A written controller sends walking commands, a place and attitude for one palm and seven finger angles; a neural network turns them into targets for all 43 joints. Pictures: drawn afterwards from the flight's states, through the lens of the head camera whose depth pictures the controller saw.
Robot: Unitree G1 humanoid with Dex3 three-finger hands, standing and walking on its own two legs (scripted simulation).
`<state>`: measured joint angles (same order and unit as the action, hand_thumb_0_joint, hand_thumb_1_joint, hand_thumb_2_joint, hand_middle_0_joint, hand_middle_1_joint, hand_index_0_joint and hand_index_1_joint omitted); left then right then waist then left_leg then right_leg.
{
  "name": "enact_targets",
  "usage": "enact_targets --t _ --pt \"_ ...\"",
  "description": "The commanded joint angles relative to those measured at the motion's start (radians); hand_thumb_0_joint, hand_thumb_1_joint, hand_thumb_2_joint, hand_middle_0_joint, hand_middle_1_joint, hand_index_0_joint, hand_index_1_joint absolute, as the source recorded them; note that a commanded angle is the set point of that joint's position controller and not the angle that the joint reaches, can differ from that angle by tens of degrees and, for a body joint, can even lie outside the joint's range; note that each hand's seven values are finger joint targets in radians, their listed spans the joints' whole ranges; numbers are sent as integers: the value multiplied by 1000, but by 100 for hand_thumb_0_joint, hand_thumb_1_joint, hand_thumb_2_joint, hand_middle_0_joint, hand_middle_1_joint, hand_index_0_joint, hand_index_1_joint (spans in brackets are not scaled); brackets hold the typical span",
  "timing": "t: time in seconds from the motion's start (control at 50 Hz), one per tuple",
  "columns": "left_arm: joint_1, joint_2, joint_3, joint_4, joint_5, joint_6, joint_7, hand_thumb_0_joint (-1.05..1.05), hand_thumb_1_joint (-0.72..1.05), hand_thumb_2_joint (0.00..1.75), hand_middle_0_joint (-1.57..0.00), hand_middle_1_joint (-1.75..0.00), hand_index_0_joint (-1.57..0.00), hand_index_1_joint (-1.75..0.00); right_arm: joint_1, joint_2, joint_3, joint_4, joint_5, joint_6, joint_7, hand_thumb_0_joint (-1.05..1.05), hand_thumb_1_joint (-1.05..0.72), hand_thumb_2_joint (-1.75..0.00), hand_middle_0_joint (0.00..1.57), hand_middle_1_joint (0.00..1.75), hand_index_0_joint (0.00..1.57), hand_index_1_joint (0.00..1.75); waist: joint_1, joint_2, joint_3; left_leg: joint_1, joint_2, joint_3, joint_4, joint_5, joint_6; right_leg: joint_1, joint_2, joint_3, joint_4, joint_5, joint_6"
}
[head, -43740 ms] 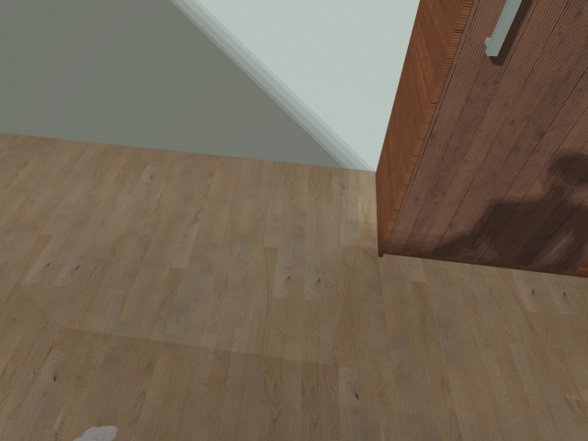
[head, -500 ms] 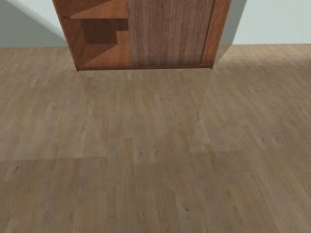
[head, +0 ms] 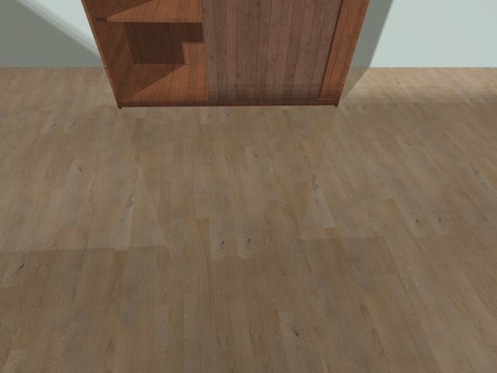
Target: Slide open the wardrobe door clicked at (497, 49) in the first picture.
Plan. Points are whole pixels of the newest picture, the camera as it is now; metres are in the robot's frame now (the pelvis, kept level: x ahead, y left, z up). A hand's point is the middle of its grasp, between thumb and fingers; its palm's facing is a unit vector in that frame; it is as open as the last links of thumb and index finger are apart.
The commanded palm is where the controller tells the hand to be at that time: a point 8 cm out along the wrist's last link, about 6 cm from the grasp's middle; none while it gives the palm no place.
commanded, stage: look to check the result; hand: left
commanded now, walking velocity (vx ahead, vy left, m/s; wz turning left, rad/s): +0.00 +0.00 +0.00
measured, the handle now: out of the picture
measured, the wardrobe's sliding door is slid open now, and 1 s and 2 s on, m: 0.60 0.60 0.60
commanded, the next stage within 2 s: none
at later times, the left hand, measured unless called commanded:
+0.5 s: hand out of the picture +0.02 +0.19 -0.18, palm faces -0.01 -0.98 -0.19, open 7.4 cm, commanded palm none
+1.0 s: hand out of the picture +0.07 +0.24 -0.16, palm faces -0.03 -0.96 -0.29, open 7.4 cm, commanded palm none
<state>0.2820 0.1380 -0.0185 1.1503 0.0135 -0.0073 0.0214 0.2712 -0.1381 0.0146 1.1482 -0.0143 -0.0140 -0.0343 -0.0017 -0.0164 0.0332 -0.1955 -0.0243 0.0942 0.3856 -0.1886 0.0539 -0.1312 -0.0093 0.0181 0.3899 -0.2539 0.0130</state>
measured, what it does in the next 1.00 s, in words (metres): stands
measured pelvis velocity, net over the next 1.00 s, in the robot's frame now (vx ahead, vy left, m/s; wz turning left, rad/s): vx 0.01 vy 0.01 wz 0.01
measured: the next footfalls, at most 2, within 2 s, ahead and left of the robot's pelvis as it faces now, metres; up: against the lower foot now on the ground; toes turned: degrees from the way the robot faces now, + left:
none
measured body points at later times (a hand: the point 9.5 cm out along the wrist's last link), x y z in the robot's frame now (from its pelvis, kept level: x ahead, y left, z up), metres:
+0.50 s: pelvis +0.01 +0.01 +0.00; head +0.02 +0.02 +0.45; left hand +0.02 +0.24 -0.16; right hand +0.02 -0.23 -0.15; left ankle +0.01 +0.08 -0.74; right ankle -0.03 -0.13 -0.74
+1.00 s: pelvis +0.01 +0.01 +0.00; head +0.02 +0.01 +0.45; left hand +0.07 +0.29 -0.14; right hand +0.07 -0.28 -0.13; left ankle +0.01 +0.08 -0.74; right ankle -0.03 -0.13 -0.74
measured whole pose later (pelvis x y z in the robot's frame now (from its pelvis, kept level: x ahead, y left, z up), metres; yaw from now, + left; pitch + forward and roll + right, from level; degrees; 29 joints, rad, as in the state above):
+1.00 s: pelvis +0.01 +0.01 +0.00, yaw +0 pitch -1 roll +0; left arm 0.13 0.31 0.00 1.13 0.02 -0.02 0.00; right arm 0.13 -0.30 0.01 1.13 -0.01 -0.02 -0.01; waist -0.01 -0.02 0.04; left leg -0.14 -0.04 0.09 0.30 -0.15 0.06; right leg -0.07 -0.02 0.02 0.30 -0.22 0.02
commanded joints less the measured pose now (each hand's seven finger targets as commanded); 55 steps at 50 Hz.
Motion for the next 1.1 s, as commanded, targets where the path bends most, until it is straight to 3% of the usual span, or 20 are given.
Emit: enact_targets --t 0.0,0.4,0.5,0.7,0.88,0.94,1.08 --pt "67 99 19 -14 0 -12 10 0 90 90 -20 -30 -20 -30 61 -117 -22 -25 -2 -13 -10 0 -90 -90 20 30 20 30 -2 21 25 68 147 -159 -77 117 -8 -87 -98 97 -75 100 -31" --pt "7 161 31 -24 3 -13 5 0 90 90 -20 -30 -20 -30 9 -185 -31 -36 -2 -21 -8 0 -90 -90 20 30 20 30 -2 10 19 91 154 -171 -104 139 -6 -65 -103 97 -86 112 -29" --pt "-19 194 36 -31 2 -18 3 0 90 90 -20 -30 -20 -30 -18 -212 -34 -42 -2 -24 -6 0 -90 -90 20 30 20 30 -3 20 -18 119 159 -170 -102 182 -7 -44 -110 95 -93 136 -30" --pt "-85 263 43 -45 4 -19 -5 0 90 90 -20 -30 -20 -30 -82 -285 -40 -59 -2 -26 0 0 -90 -90 20 30 20 30 -3 20 -7 118 163 -185 -134 147 -12 -36 -115 95 -115 116 -29" --pt "-145 333 50 -61 3 -28 -10 0 90 90 -20 -30 -20 -30 -144 -349 -47 -76 -1 -30 7 0 -90 -90 20 30 20 30 -4 26 -59 156 172 -185 -128 226 -16 -8 -127 97 -128 169 -31" --pt "-161 353 51 -66 5 -30 -11 0 90 90 -20 -30 -20 -30 -163 -369 -48 -82 1 -28 10 0 -90 -90 20 30 20 30 -5 6 -48 156 172 -188 -131 217 -19 -13 -127 102 -139 169 -31" --pt "-189 378 47 -69 4 -30 -16 0 90 90 -20 -30 -20 -30 -192 -393 -46 -86 -1 -26 16 0 -90 -90 20 30 20 30 -6 23 -64 160 173 -188 -143 188 -22 -1 -131 101 -149 158 -30"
